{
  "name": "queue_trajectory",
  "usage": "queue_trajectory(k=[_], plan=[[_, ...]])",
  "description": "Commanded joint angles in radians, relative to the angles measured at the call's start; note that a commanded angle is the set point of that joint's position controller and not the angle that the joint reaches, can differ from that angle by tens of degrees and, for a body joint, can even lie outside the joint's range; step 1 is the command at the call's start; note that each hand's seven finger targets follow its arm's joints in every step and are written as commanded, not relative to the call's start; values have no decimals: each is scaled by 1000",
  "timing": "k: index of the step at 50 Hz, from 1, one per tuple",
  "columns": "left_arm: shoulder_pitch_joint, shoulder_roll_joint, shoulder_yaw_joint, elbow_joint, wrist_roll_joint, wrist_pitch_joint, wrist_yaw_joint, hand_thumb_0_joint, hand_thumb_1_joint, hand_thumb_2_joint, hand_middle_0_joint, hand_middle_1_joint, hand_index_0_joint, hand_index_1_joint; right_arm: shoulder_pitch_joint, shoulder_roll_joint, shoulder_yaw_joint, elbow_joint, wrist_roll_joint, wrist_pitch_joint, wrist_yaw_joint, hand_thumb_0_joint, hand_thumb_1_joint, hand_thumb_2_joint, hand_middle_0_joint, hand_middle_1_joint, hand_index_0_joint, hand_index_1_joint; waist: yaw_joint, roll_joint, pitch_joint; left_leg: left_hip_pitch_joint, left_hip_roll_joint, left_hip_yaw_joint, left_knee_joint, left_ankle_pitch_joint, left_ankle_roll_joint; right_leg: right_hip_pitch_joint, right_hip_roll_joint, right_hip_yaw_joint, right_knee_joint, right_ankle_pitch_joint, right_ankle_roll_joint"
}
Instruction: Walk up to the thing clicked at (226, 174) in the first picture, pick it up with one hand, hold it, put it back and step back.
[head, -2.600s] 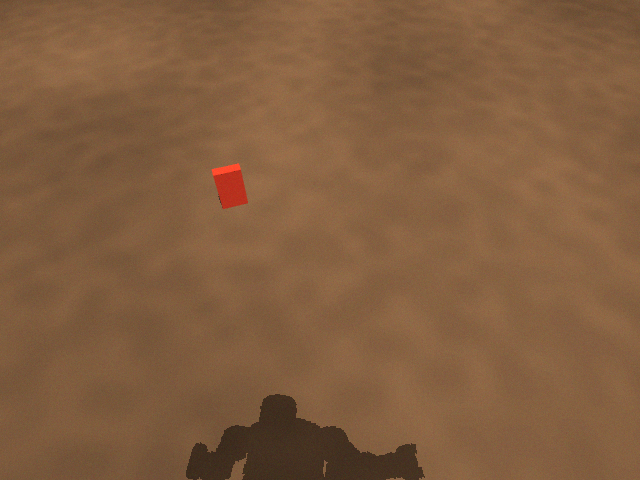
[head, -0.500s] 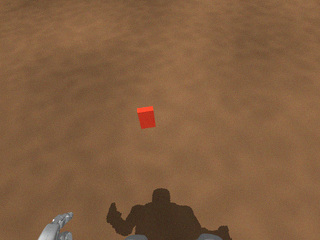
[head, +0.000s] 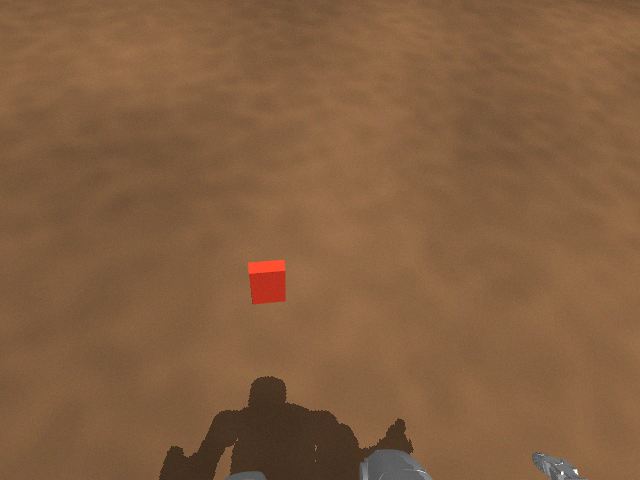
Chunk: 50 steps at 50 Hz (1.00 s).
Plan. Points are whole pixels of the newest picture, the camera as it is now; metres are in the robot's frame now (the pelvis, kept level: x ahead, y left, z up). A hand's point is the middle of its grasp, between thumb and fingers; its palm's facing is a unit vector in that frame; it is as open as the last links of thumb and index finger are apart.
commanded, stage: walk up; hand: left
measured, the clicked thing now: (267, 283) +0.77 +0.17 -0.67
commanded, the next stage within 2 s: none
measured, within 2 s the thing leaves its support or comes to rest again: neither
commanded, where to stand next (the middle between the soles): +0.45 -0.04 m, yaw +0 degrees
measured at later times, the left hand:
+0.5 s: hand (203, 379) +0.25 +0.18 -0.10, palm faces -0.03 -0.91 -0.42, open 7.4 cm
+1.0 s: hand (199, 324) +0.36 +0.22 -0.15, palm faces -0.04 -0.94 -0.33, open 7.4 cm
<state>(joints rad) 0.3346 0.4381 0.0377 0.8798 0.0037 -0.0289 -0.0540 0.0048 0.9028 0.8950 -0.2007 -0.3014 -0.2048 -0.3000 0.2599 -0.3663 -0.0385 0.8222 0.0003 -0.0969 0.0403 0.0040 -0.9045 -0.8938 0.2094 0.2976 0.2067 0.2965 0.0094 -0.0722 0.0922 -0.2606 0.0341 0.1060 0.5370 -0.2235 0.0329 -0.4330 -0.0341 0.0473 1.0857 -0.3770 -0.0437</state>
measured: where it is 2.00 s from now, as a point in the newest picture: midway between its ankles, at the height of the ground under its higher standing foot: (326, 401)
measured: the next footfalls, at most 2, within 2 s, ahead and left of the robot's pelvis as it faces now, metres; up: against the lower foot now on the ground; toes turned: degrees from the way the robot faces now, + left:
right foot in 0.28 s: +0.25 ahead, -0.18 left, +0.00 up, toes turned -6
left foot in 0.82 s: +0.42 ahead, +0.05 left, +0.00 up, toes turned +5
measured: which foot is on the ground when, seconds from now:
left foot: down 0.00-0.32, up 0.34-0.80, down 0.82-1.00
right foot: up 0.00-0.26, down 0.28-0.84, up 0.86-1.00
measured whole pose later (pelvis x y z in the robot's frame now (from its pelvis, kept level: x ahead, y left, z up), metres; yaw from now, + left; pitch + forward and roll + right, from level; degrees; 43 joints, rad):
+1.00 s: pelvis +0.32 -0.05 +0.00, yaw +1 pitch -4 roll -1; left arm 0.34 0.42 0.03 0.85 0.01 -0.04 -0.04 0.00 0.90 0.89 -0.20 -0.30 -0.21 -0.30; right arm 0.26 -0.37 -0.04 0.80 0.00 -0.08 0.04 0.00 -0.91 -0.89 0.21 0.30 0.21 0.30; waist 0.01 -0.05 0.10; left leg -0.26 0.01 0.07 0.53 -0.21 0.04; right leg -0.42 -0.03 0.02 1.07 -0.40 -0.04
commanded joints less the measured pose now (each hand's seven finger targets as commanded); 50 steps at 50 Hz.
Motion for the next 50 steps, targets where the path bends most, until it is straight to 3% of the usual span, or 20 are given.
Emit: queue_trajectory(k=[1, 7, 13, 14, 15, 16, 17, 20, 22, 27, 30, 35, 38, 40, 41, 42, 43, 44, 47, 50], plan=[[74, 172, 64, -52, -1, -21, -5, 0, 900, 900, -200, -300, -200, -300, 36, -293, -93, -65, 2, -26, -16, 0, -900, -900, 200, 300, 200, 300, -7, 233, -31, 82, 229, -198, -297, 38, 164, -96, -64, -5, -109, 96, 38], [-99, 151, 70, -95, 14, -24, -29, 0, 900, 900, -200, -300, -200, -300, 74, -319, -100, -58, -4, -23, -10, 0, -900, -900, 200, 300, 200, 300, -47, 211, 18, 51, 217, -154, -310, -22, 169, -67, -85, -62, -359, 209, 39], [8, 176, 93, -45, 17, -48, -19, 0, 900, 900, -200, -300, -200, -300, 34, -298, -89, -82, -6, -2, -14, 0, -900, -900, 200, 300, 200, 300, 44, 121, -82, -26, 196, -112, -38, 37, 122, 280, -12, -119, -512, 182, 7], [89, 216, 112, -21, 18, -59, -7, 0, 900, 900, -200, -300, -200, -300, 84, -243, -71, -77, -9, 0, -14, 0, -900, -900, 200, 300, 200, 300, 76, -28, -152, -75, 135, -65, 202, 77, 94, 432, -19, -64, -579, 110, -8], [141, 302, 137, -28, 25, -71, 6, 0, 900, 900, -200, -300, -200, -300, 148, -159, -39, -92, -2, -1, -13, 0, -900, -900, 200, 300, 200, 300, 84, -277, -197, -224, 26, 8, 467, -106, 38, 524, -221, 243, -715, -45, -61], [116, 333, 133, -50, 14, -74, 13, 0, 900, 900, -200, -300, -200, -300, 139, -197, -43, -79, 1, 10, -16, 0, -900, -900, 200, 300, 200, 300, 80, -232, -135, -396, -60, -41, 581, -291, 3, 525, -372, 547, -851, -109, -147], [81, 346, 133, -56, 2, -68, 14, 0, 900, 900, -200, -300, -200, -300, 114, -272, -62, -60, -8, 19, -29, 0, -900, -900, 200, 300, 200, 300, 78, -176, -107, -395, 3, -113, 639, -304, 4, 469, -410, 588, -832, -70, -214], [-5, 242, 98, -80, -13, -66, 29, 0, 900, 900, -200, -300, -200, -300, 119, -263, -65, -5, 15, 26, -18, 0, -900, -900, 200, 300, 200, 300, 18, -80, -27, -326, 51, -187, 589, -161, 5, 317, -254, 240, -803, 204, -118], [-24, 225, 89, -82, -13, -71, 31, 0, 900, 900, -200, -300, -200, -300, 150, -244, -61, 10, 9, 37, -10, 0, -900, -900, 200, 300, 200, 300, -6, -107, -30, -256, 43, -152, 532, -81, -5, 252, -195, 125, -806, 317, -95], [-3, 214, 88, -108, -6, -80, 34, 0, 900, 900, -200, -300, -200, -300, 94, -233, -73, 0, -5, 58, 6, 0, -900, -900, 200, 300, 200, 300, 0, -69, -14, -311, 34, -158, 438, 45, -40, 278, -188, 46, -864, 278, -95], [38, 219, 98, -117, 6, -80, 34, 0, 900, 900, -200, -300, -200, -300, -6, -219, -68, -36, -17, 50, 14, 0, -900, -900, 200, 300, 200, 300, 38, -40, -1, -346, 58, -160, 275, 30, -47, 329, -224, 60, -858, 238, -139], [71, 220, 96, -114, 3, -72, 34, 0, 900, 900, -200, -300, -200, -300, -71, -196, -62, -63, -22, 32, 19, 0, -900, -900, 200, 300, 200, 300, 57, -28, -26, -255, 39, -89, 97, 50, -22, 385, -222, 8, -736, 475, -134], [24, 241, 91, -134, 4, -67, 35, 0, 900, 900, -200, -300, -200, -300, -34, -201, -71, -60, -20, 26, 20, 0, -900, -900, 200, 300, 200, 300, 11, -20, -44, -73, 32, -64, 39, 31, 8, 266, -248, 21, -685, 397, -149], [1, 210, 73, -146, 4, -64, 36, 0, 900, 900, -200, -300, -200, -300, 122, -245, -93, -13, -24, 16, 10, 0, -900, -900, 200, 300, 200, 300, -78, 93, -110, 190, -7, -68, -37, 22, 37, 150, -167, -52, -456, 387, -101], [55, 144, 47, -151, -5, -62, 35, 0, 900, 900, -200, -300, -200, -300, 211, -312, -117, 3, -39, 9, -1, 0, -900, -900, 200, 300, 200, 300, -108, 294, -190, 351, 113, -272, -135, -122, 90, 24, -74, -118, -173, 311, -49], [106, 86, 36, -147, -10, -58, 34, 0, 900, 900, -200, -300, -200, -300, 197, -366, -122, -29, -36, 5, -11, 0, -900, -900, 200, 300, 200, 300, -74, 399, -178, 443, 318, -656, -204, -188, 161, -218, 67, -103, -9, -151, 0], [109, 189, 59, -118, -2, -43, 49, 0, 900, 900, -200, -300, -200, -300, 172, -375, -127, -43, -4, 10, -13, 0, -900, -900, 200, 300, 200, 300, -78, 273, -161, 384, 399, -758, -254, -245, 252, -229, 25, -54, 72, -200, -10], [82, 221, 61, -107, 5, -41, 51, 0, 900, 900, -200, -300, -200, -300, 150, -359, -126, -41, 10, 15, -13, 0, -900, -900, 200, 300, 200, 300, -69, 222, -105, 294, 393, -715, -258, -179, 268, -221, -8, -11, 108, -171, -10], [76, 192, 61, -81, -5, -37, 34, 0, 900, 900, -200, -300, -200, -300, 87, -274, -86, -64, 9, 7, -21, 0, -900, -900, 200, 300, 200, 300, -33, 152, -37, 148, 245, -360, -245, 134, 165, -127, -41, 44, 20, -22, -6], [119, 161, 60, -60, -8, -27, 24, 0, 900, 900, -200, -300, -200, -300, 46, -280, -83, -76, 4, 2, -19, 0, -900, -900, 200, 300, 200, 300, -5, 236, -20, 32, 198, -248, -269, 86, 167, -45, -44, -21, -57, 60, 25]])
